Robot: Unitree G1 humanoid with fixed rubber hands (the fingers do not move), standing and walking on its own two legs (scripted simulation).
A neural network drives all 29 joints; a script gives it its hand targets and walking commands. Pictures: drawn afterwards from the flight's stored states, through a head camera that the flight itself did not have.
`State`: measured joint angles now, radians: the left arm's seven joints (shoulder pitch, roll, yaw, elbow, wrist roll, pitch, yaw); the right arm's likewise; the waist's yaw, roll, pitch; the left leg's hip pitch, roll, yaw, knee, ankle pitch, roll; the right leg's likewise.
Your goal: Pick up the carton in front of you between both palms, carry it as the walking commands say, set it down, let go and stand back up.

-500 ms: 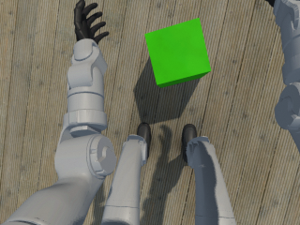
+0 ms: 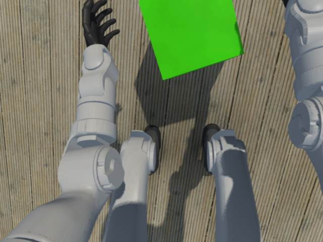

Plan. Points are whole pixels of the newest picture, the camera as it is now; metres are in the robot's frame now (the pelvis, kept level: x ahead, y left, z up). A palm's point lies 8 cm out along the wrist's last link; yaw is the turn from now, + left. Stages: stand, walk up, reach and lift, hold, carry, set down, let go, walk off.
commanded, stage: reach and lift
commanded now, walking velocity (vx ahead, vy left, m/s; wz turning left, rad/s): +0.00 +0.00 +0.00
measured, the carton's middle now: (190, 36) +0.53 -0.06 -0.41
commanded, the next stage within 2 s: none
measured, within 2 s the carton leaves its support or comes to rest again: leaves its support in 1.30 s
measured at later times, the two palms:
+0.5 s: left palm (121, 51) +0.50 +0.14 -0.33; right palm (251, 17) +0.54 -0.22 -0.34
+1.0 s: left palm (134, 45) +0.51 +0.10 -0.32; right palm (246, 14) +0.55 -0.20 -0.33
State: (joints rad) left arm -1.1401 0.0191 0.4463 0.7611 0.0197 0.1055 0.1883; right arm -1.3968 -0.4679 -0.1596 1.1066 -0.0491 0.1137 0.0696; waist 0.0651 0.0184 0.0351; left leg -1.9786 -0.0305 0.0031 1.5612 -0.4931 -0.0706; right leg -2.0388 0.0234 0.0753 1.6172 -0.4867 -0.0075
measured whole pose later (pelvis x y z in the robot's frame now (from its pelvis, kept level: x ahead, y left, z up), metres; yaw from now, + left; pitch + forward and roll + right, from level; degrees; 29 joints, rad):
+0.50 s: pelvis -0.05 +0.00 -0.15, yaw +1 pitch +34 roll +6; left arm -1.55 0.14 0.33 1.02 -0.14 0.14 0.22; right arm -1.76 -0.64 0.11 1.30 0.14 0.14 0.08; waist 0.07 0.09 0.52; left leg -2.17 -0.09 -0.01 2.12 -0.55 -0.11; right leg -2.23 0.00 0.06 2.19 -0.55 -0.03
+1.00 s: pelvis -0.04 +0.00 -0.16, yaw +2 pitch +33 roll +7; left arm -1.58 0.05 0.47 1.03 -0.03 0.14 0.23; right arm -1.78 -0.55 0.09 1.30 0.06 0.16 0.08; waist 0.04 0.09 0.51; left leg -2.15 -0.09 0.01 2.14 -0.57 -0.11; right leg -2.22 0.00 0.08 2.22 -0.58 -0.02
